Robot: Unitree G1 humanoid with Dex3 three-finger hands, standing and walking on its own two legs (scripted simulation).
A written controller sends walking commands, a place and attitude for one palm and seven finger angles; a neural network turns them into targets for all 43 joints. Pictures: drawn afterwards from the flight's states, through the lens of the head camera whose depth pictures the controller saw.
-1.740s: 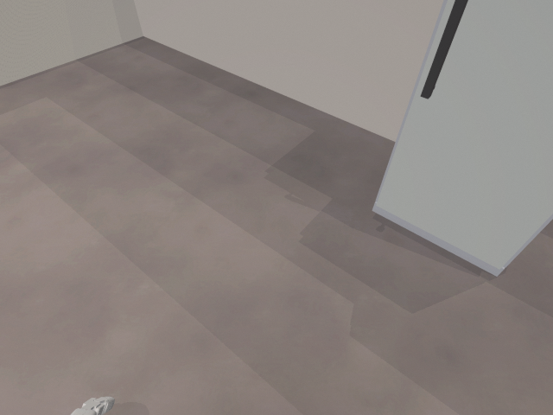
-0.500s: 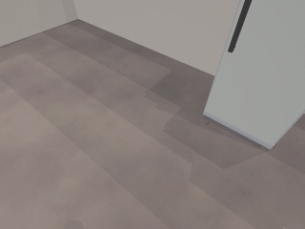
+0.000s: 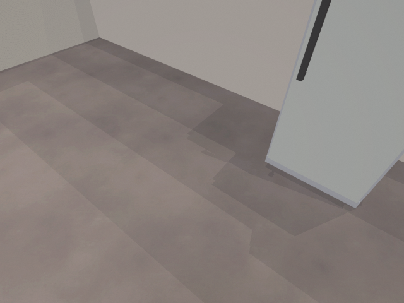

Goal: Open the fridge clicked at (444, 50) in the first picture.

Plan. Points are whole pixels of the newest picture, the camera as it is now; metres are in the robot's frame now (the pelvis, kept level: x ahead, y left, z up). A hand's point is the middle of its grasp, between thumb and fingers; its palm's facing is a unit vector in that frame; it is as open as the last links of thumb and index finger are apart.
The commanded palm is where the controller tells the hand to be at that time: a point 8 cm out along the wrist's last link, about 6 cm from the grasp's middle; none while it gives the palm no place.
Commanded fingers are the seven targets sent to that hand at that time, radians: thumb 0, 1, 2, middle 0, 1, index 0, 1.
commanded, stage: walk to a spot facing it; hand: left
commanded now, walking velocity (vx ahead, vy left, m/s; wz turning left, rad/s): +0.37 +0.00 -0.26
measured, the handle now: (318, 28) +1.09 -0.39 +0.14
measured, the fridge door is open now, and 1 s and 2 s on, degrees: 0 0 0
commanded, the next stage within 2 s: turn to face it in 0.60 s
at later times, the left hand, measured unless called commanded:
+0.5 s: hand out of the picture +0.15 +0.13 -0.17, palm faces -0.07 -0.98 -0.17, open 7.4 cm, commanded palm none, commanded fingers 0.00 0.90 0.90 -0.20 -0.30 -0.20 -0.30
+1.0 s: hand (154, 199) +0.45 +0.18 -0.18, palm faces -0.17 -0.97 -0.17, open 7.4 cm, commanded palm none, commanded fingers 0.00 0.90 0.90 -0.20 -0.30 -0.20 -0.30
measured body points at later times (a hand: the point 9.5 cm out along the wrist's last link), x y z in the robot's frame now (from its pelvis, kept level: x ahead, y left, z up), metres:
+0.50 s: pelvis +0.17 -0.04 +0.00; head +0.19 -0.04 +0.45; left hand +0.16 +0.18 -0.15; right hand +0.17 -0.28 -0.16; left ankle +0.22 +0.09 -0.66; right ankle +0.09 -0.12 -0.74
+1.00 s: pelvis +0.36 +0.01 +0.00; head +0.38 +0.02 +0.45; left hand +0.46 +0.23 -0.16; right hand +0.36 -0.24 -0.14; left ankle +0.41 +0.06 -0.74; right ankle +0.36 -0.13 -0.66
